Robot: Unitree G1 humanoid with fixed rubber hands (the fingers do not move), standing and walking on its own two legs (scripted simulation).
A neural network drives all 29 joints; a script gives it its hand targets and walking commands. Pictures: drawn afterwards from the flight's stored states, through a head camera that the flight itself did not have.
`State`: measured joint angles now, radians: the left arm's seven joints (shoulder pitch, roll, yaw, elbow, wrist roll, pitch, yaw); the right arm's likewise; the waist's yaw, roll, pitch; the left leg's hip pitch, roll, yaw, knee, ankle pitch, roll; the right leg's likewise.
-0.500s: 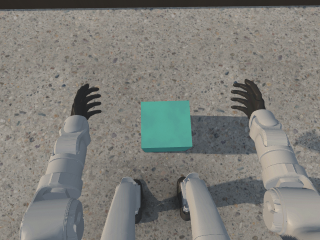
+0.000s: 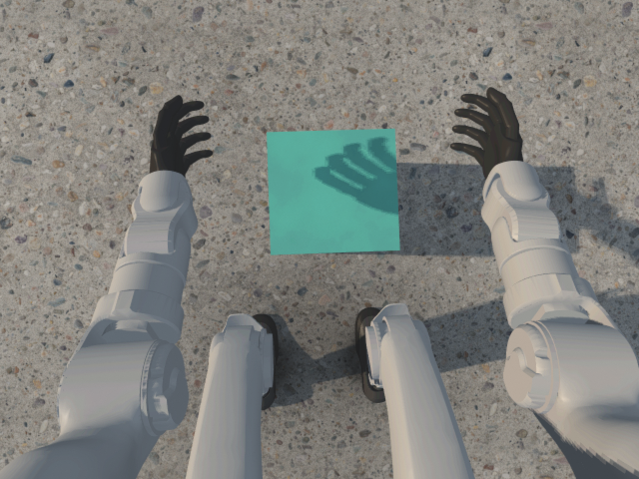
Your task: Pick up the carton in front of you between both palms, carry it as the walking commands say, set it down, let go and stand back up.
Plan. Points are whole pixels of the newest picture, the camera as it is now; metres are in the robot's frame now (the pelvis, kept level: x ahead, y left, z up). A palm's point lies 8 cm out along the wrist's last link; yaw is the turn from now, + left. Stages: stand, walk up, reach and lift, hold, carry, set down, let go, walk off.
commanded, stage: reach and lift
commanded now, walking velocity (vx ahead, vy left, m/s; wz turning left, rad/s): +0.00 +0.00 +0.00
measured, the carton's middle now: (329, 200) +0.45 -0.04 -0.44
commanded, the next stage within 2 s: none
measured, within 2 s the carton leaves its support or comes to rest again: leaves its support in 1.40 s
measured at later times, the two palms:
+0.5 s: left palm (218, 194) +0.46 +0.15 -0.34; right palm (439, 189) +0.45 -0.23 -0.35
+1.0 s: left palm (225, 190) +0.47 +0.14 -0.36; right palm (424, 191) +0.45 -0.21 -0.37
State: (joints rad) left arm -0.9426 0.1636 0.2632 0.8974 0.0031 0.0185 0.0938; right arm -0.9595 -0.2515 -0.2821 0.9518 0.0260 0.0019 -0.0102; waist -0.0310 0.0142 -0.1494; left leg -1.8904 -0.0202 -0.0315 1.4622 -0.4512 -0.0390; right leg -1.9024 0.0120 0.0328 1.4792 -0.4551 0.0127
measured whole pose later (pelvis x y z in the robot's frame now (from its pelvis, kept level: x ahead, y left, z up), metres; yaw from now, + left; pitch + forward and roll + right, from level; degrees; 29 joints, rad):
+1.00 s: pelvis -0.04 +0.01 -0.19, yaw +0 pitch +40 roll +1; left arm -1.29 0.27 0.02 1.12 -0.26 -0.03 0.15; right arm -1.26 -0.36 -0.04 1.13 0.25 -0.05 -0.09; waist -0.03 0.04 0.24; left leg -2.30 -0.06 -0.03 2.14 -0.53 -0.05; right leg -2.31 0.01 0.04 2.14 -0.53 0.03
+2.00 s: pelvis -0.04 +0.01 -0.08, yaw -2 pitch +41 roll +1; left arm -0.95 -0.04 0.46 0.74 0.15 0.26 0.10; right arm -0.94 -0.04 -0.39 0.76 -0.15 0.29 -0.04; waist -0.02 0.04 -0.17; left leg -1.98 -0.14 -0.09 1.79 -0.52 -0.07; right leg -2.00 0.11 0.10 1.78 -0.49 0.07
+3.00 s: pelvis +0.06 +0.01 +0.19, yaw -3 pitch +11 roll +0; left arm -0.28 -0.16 0.29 0.51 0.17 0.35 0.06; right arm -0.27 0.11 -0.26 0.51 -0.18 0.38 -0.03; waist -0.01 0.01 -0.16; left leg -0.54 -0.07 -0.15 0.69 -0.33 -0.01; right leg -0.56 0.06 0.15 0.68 -0.31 0.02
